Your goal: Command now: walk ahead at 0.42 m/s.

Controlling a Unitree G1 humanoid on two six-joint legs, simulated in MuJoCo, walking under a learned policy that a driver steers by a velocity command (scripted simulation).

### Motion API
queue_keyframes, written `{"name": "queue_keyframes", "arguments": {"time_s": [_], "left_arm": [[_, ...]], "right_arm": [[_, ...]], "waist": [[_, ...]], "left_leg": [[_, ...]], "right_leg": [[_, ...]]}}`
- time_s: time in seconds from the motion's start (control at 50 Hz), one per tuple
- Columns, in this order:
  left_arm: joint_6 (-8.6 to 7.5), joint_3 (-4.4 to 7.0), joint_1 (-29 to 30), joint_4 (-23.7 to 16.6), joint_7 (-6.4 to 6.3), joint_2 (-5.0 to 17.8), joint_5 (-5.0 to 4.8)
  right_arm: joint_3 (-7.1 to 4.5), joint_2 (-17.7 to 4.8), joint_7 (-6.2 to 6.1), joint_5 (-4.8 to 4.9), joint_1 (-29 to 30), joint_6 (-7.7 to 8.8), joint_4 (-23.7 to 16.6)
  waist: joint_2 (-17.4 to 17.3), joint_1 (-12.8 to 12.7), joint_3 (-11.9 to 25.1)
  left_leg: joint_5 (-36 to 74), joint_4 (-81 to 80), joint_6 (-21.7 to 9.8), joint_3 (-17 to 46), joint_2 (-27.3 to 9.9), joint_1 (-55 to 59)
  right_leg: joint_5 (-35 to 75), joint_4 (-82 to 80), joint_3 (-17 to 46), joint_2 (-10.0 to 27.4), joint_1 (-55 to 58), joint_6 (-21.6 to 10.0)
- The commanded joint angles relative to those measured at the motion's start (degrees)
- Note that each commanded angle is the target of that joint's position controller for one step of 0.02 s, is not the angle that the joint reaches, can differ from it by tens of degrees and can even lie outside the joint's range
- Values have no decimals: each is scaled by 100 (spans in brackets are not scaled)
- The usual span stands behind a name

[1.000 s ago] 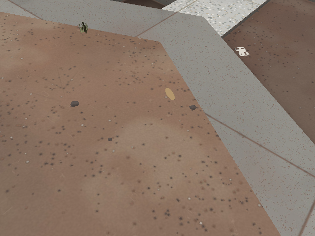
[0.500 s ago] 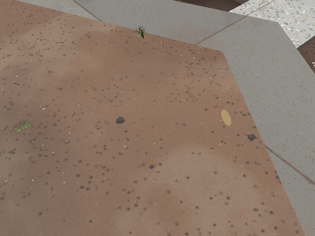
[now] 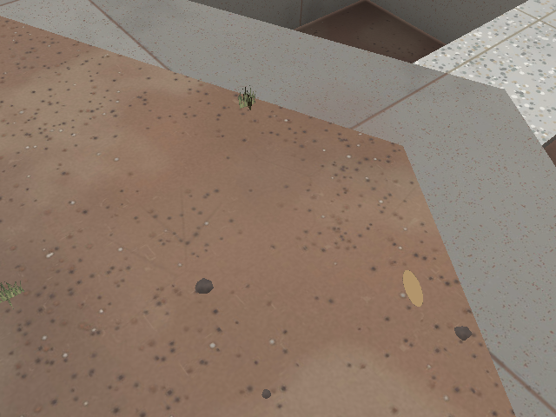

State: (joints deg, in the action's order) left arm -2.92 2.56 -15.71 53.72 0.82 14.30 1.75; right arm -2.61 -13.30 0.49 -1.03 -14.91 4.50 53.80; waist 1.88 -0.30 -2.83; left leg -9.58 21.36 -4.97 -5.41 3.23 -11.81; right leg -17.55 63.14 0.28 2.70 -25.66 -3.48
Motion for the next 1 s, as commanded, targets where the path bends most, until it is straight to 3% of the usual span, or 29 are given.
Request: {"name": "queue_keyframes", "arguments": {"time_s": [0.02, 0.08, 0.12, 0.18, 0.24, 0.26, 0.28, 0.3, 0.32, 0.34, 0.36, 0.38, 0.42, 0.46, 0.54, 0.6, 0.62, 0.64, 0.68, 0.8, 1.0], "left_arm": [[104, 56, -380, -119, 55, 188, 57], [121, 1, 112, -249, 21, 72, 14], [105, -61, 441, -303, -2, -9, -33], [91, -90, 674, -292, -87, 39, -66], [29, -63, 518, -179, -171, 156, -40], [-14, -42, 218, -44, -200, 179, -25], [-99, -17, -187, 118, -226, 232, 6], [-192, 62, -661, 241, -254, 617, 55], [-134, 96, -838, 282, -253, 791, 4], [-65, 19, -717, 233, -207, 505, -170], [-30, -11, -316, 173, -204, 449, -187], [13, -63, 27, 132, -234, 314, -143], [66, -141, 406, 140, -319, 117, -94], [72, -146, 345, 222, -318, 129, -47], [130, -107, 296, 346, -293, 295, -94], [260, -82, 308, 405, -279, 272, -162], [286, -70, 221, 430, -266, 245, -164], [327, -62, 123, 436, -251, 139, -208], [319, -91, -40, 572, -232, 14, -139], [245, -133, -173, 815, -235, -39, -123], [240, -188, -360, 1068, -281, -156, -126]], "right_arm": [[-88, -556, -21, 50, -285, 178, -48], [-35, -513, -23, 32, -482, 151, 131], [0, -505, -35, 25, -543, 112, 206], [29, -502, -78, 17, -787, 49, 388], [38, -491, -147, 2, -754, -23, 506], [36, -491, -174, 20, -679, -44, 531], [36, -491, -185, 55, -670, -56, 569], [66, -399, -203, 71, -873, -34, 506], [184, 155, -201, 268, -1810, -112, 694], [88, -216, -236, 183, -1554, -269, 799], [28, -321, -225, 45, -1135, -346, 715], [30, -224, -202, -49, -827, -390, 689], [69, -12, -185, -69, -712, -496, 727], [107, 99, -225, -38, -867, -576, 898], [134, 95, -285, 15, -676, -661, 1003], [174, 49, -274, -72, -654, -623, 1061], [183, -48, -280, -111, -648, -574, 1027], [172, -164, -273, -33, -479, -540, 1041], [231, 27, -270, 21, -335, -421, 1033], [230, 51, -298, 44, -535, -355, 1082], [253, 144, -305, 45, -761, -352, 1150]], "waist": [[-476, -188, 66], [-521, -162, 16], [-645, -55, 66], [-758, 105, 178], [-770, 45, 157], [-683, -95, 192], [-423, -290, 320], [55, -293, 809], [1007, -39, 1637], [693, -191, 1723], [451, -79, 1105], [247, 21, 708], [372, 275, 290], [390, 288, 413], [392, 209, 482], [170, 240, 60], [48, 162, -88], [-512, -24, -408], [-700, -128, -291], [-297, -82, -136], [-202, -32, -152]], "left_leg": [[2320, -1176, -778, 1260, -1560, 376], [3910, -944, -638, 641, -1332, 362], [4179, -843, -522, 398, -1179, 339], [4286, -597, -459, 410, -1231, 705], [4234, -97, -420, 616, -1413, 991], [4115, 254, -335, 652, -1372, 1035], [3628, 832, -166, 581, -1175, 938], [2193, 1589, 42, 434, -887, 421], [-1336, 2852, 205, 233, -205, -362], [-2862, 3400, 236, 561, -33, -524], [-2862, 3689, 269, 736, -119, -718], [-2555, 3622, 305, 794, -215, -776], [-1963, 2893, 425, 793, -410, -344], [-1828, 2346, 507, 614, -313, -73], [-1156, 1382, 487, 508, -333, 265], [-326, 258, 342, 657, -498, 733], [-532, -70, 279, 977, -770, 644], [-1162, -229, 199, 1173, -810, -251], [-1302, -618, 264, 1277, -896, -782], [-707, -549, 233, 1149, -833, -363], [-424, -490, 189, 1085, -826, -197]], "right_leg": [[324, -218, 3, 197, -537, 169], [819, -1104, -214, 151, -485, 294], [1192, -1832, -375, 26, -154, 270], [1488, -2442, -457, -141, 122, 174], [1151, -2946, -360, -222, 434, -19], [1271, -3383, -350, -278, 770, -95], [2155, -4067, -264, -216, 1391, -160], [4674, -3796, 404, 586, 2432, -285], [6647, -3525, 1605, 1868, 3535, -1320], [5923, -3885, 2031, 2030, 3078, -1629], [4785, -4213, 1777, 1808, 2445, -1558], [3725, -4505, 1580, 1573, 1944, -1353], [2714, -4891, 984, 1096, 1071, -907], [2395, -4895, 787, 900, 1074, -779], [552, -5060, 868, 828, 921, -653], [-1184, -5242, 909, 660, 226, -178], [-1215, -5164, 878, 552, 172, -5], [-756, -5085, 556, 233, 547, 77], [207, -4605, 415, 170, 1497, 53], [586, -4562, 422, 216, 1554, 52], [830, -4508, 407, 232, 1539, 79]]}}
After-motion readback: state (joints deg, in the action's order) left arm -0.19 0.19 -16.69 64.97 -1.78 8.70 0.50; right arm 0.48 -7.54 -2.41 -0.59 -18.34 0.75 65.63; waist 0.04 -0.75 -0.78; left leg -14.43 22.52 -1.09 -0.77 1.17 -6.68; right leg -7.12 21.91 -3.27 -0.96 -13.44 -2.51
